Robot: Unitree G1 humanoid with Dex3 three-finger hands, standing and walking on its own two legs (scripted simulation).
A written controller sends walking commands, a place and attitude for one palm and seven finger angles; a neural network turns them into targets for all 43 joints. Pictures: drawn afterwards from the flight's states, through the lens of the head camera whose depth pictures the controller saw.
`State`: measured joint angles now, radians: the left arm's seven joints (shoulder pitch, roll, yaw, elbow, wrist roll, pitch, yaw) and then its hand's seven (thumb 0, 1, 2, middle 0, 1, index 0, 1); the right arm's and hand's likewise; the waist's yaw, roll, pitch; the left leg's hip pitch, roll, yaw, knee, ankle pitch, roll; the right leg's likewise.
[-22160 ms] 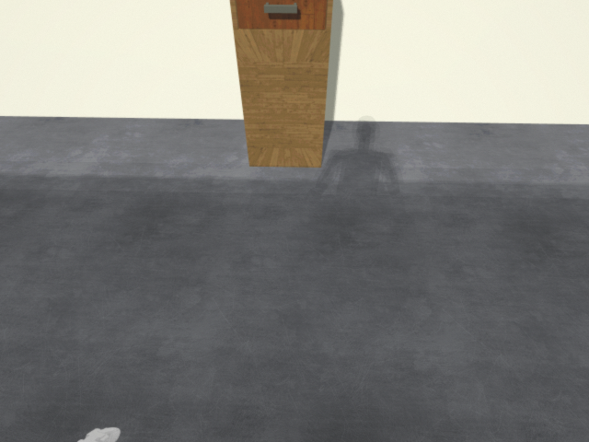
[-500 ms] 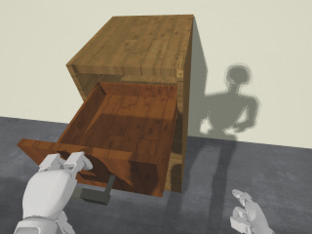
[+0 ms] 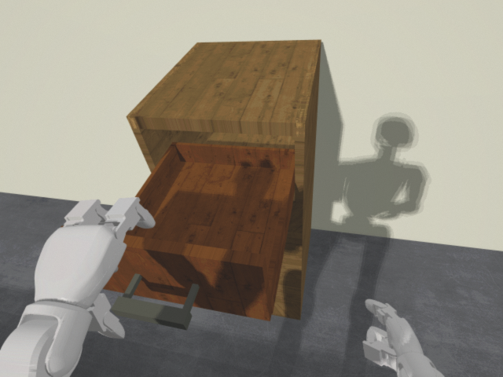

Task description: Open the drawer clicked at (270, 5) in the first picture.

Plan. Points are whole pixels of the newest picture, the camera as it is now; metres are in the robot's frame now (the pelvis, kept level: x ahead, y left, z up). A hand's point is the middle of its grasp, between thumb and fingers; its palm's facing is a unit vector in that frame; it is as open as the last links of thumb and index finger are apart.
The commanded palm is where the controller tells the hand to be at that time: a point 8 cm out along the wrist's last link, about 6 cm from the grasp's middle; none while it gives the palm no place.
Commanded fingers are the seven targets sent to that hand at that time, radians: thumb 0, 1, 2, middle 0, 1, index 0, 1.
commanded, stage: lift the hand off the handle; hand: left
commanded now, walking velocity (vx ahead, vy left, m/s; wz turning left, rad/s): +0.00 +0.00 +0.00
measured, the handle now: (157, 299) +0.22 +0.20 +0.02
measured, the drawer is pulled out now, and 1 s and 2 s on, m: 0.30 0.30 0.30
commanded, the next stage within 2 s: draw the hand back to the body in 0.26 s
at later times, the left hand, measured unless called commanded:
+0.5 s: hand (113, 267) +0.19 +0.20 +0.17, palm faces +0.13 -0.08 -0.99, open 13.9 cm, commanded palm +0.14 +0.20 +0.23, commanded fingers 0.00 -0.50 0.30 -0.30 -1.20 -0.30 -1.20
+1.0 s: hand (94, 268) +0.18 +0.23 +0.17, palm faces +0.13 -0.21 -0.97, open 13.8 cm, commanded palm +0.14 +0.24 +0.22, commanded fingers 0.00 -0.40 0.34 -0.29 -1.13 -0.29 -1.13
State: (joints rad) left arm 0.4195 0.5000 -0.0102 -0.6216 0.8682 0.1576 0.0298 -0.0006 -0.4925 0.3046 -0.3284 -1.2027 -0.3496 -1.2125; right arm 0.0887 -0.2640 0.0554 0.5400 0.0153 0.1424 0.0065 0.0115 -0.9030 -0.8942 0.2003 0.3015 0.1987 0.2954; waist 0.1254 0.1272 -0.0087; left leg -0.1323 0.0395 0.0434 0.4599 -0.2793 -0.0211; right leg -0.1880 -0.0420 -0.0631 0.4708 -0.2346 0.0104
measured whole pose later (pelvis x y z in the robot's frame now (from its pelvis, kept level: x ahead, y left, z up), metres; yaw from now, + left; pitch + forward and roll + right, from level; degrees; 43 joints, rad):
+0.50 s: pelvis +0.00 -0.01 +0.00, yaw +0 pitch -3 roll +0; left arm 0.41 0.57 0.06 -0.65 0.78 0.14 -0.06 0.00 -0.49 0.30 -0.32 -1.20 -0.32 -1.20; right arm 0.10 -0.29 0.05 0.52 0.03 0.13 0.00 0.01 -0.90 -0.89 0.20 0.30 0.20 0.30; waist 0.12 0.14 0.01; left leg -0.13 0.05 0.04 0.44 -0.26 -0.04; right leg -0.19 -0.03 -0.07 0.46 -0.23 -0.01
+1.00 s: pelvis +0.00 +0.00 +0.00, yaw +1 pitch -2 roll +0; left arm 0.49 0.59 0.19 -0.64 0.58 0.04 -0.04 0.00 -0.49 0.31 -0.32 -1.20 -0.32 -1.20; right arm 0.11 -0.29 0.04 0.53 0.03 0.07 -0.02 0.01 -0.90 -0.89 0.20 0.30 0.20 0.30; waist 0.11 0.13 0.01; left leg -0.14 0.04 0.03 0.46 -0.27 -0.02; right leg -0.19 -0.04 -0.08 0.46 -0.23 0.01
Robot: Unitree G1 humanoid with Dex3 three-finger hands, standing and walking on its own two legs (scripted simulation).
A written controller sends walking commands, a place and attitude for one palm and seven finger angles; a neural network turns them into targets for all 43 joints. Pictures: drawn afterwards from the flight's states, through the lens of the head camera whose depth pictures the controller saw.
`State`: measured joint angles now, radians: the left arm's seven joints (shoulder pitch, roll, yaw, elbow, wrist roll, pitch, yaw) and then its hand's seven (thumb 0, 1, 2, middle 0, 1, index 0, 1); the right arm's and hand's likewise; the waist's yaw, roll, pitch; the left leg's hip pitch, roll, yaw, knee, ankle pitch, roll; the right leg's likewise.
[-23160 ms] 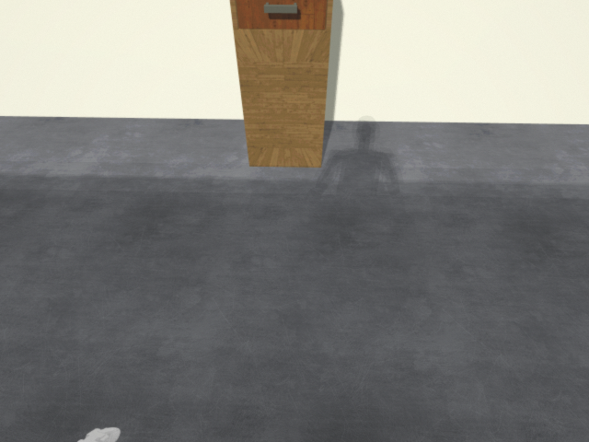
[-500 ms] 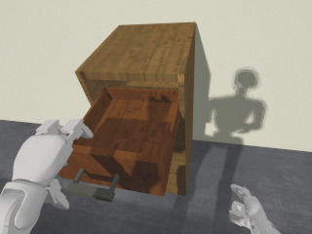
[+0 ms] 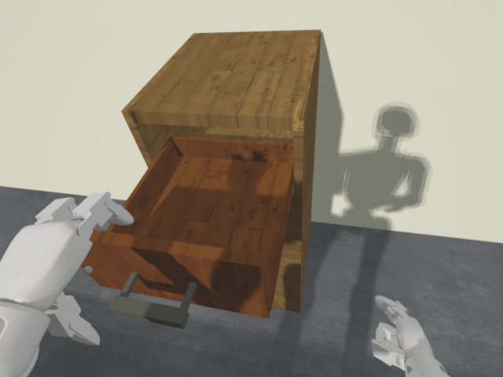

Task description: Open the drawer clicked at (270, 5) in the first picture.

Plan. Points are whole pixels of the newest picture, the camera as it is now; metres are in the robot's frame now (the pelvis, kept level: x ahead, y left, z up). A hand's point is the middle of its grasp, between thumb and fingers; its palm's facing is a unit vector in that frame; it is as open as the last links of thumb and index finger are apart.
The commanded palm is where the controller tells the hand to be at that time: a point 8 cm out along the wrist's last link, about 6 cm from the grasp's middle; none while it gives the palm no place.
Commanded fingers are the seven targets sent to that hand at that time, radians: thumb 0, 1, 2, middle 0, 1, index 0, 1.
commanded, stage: draw the hand back to the body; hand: left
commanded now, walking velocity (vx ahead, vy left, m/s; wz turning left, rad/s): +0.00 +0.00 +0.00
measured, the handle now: (154, 297) +0.22 +0.20 +0.02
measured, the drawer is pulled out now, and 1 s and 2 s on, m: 0.30 0.30 0.30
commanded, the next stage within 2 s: step back with the hand held close in 0.96 s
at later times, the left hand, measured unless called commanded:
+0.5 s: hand (87, 232) +0.21 +0.22 +0.21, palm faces +0.39 -0.82 -0.42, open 11.0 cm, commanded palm +0.16 +0.27 +0.22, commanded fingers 0.00 0.48 0.72 -0.23 -0.57 -0.23 -0.57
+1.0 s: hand (73, 240) +0.20 +0.24 +0.20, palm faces +0.45 -0.80 -0.40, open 7.6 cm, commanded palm +0.15 +0.28 +0.22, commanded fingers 0.00 0.90 0.90 -0.20 -0.30 -0.20 -0.30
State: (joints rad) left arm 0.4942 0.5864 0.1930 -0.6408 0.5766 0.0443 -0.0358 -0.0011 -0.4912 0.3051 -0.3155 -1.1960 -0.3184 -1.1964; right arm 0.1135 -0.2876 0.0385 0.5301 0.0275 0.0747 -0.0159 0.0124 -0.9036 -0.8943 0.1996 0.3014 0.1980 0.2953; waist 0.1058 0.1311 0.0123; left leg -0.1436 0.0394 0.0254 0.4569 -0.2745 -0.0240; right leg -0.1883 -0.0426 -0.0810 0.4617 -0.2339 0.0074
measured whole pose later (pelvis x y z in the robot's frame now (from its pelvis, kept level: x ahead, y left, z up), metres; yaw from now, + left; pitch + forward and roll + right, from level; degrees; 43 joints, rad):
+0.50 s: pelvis +0.02 +0.00 +0.00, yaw +0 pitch -3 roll -1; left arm 0.49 0.34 0.32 -0.62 -0.05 -0.14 0.10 0.00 0.14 0.58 -0.26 -0.78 -0.26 -0.78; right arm 0.18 -0.21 0.01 0.61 0.00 -0.13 -0.07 0.01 -0.90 -0.89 0.20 0.30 0.20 0.30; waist 0.06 0.07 0.03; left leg -0.06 0.05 0.03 0.43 -0.30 -0.02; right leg -0.10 -0.03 -0.08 0.42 -0.25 0.01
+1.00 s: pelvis +0.02 +0.00 +0.00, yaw +0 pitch -4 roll -1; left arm 0.48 0.33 0.34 -0.56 -0.06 -0.12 0.11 0.01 0.85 0.89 -0.21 -0.32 -0.21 -0.32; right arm 0.17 -0.20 0.01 0.62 0.01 -0.11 -0.07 0.01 -0.90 -0.89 0.20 0.30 0.20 0.30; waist 0.07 0.08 0.03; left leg -0.07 0.05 0.02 0.42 -0.29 -0.03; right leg -0.10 -0.03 -0.09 0.41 -0.24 0.01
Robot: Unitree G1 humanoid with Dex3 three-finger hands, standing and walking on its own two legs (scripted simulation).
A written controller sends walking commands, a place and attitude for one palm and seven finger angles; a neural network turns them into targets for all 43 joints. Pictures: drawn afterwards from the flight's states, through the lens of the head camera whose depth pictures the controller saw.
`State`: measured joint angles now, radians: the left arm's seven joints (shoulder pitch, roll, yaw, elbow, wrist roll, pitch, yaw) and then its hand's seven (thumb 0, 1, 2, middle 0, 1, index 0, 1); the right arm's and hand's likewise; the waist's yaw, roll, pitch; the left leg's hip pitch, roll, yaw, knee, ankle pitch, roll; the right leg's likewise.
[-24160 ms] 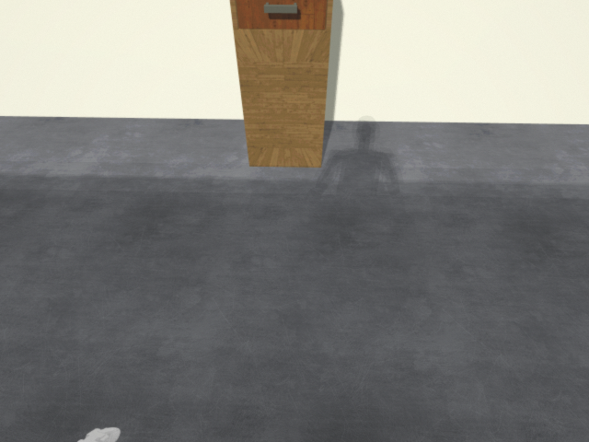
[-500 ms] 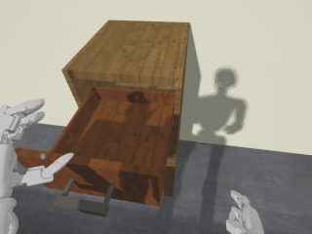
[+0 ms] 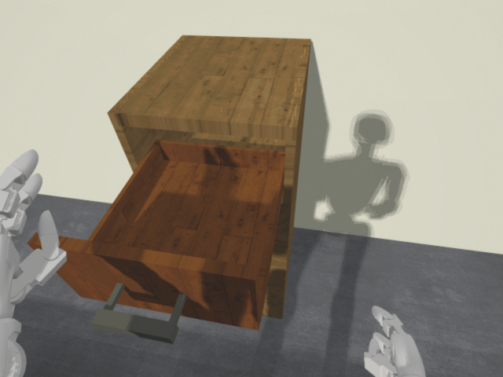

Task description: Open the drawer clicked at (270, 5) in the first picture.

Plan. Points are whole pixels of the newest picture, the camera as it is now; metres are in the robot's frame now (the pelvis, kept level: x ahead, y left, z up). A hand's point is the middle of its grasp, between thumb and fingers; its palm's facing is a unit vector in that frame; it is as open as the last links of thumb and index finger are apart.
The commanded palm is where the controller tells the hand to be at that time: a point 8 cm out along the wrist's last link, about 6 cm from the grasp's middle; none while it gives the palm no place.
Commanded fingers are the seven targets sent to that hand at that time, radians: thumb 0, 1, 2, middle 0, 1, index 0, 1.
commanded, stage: step back with the hand held close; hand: left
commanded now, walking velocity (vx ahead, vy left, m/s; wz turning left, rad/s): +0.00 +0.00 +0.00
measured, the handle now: (142, 310) +0.20 +0.20 +0.02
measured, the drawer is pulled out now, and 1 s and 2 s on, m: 0.30 0.30 0.30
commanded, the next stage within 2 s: stop stepping back and stand still in 1.34 s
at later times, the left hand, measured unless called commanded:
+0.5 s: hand (31, 289) +0.15 +0.25 +0.19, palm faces +0.34 -0.77 -0.54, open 7.4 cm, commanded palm +0.08 +0.30 +0.21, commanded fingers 0.00 0.90 0.90 -0.20 -0.30 -0.20 -0.30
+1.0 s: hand out of the picture +0.10 +0.26 +0.20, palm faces +0.42 -0.75 -0.51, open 7.4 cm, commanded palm +0.02 +0.30 +0.21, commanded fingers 0.00 0.90 0.90 -0.20 -0.30 -0.20 -0.30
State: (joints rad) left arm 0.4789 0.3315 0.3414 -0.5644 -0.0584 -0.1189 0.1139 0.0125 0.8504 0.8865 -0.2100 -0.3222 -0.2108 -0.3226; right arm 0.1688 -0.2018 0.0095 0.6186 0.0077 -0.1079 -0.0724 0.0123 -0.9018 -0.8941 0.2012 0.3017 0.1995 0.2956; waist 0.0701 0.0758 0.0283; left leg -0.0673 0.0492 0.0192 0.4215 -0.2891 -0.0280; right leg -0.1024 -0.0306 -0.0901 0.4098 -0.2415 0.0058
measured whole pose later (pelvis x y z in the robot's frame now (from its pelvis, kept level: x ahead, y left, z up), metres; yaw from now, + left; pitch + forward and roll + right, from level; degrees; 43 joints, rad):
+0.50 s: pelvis -0.05 +0.02 -0.01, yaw +1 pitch +2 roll +0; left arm 0.62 0.46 0.46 -0.71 -0.06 -0.19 0.13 0.01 0.89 0.90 -0.21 -0.30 -0.21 -0.30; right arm 0.16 -0.21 -0.02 0.54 0.03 -0.03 -0.08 0.01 -0.90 -0.89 0.20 0.30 0.20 0.30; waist 0.00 0.00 0.06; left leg -0.32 0.01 0.02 0.55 -0.26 0.00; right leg -0.34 -0.07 -0.09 0.52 -0.20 0.03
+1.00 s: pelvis -0.11 +0.02 -0.02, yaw +0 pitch +3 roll -2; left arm 0.54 0.45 0.52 -0.73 -0.04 -0.27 0.15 0.01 0.89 0.90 -0.21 -0.30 -0.21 -0.30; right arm 0.17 -0.18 0.01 0.58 0.01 -0.13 -0.04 0.01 -0.90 -0.89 0.20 0.30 0.20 0.30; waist 0.01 0.00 0.07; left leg -0.47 0.04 0.00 0.62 -0.20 0.01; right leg -0.32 0.00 -0.04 0.56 -0.31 0.01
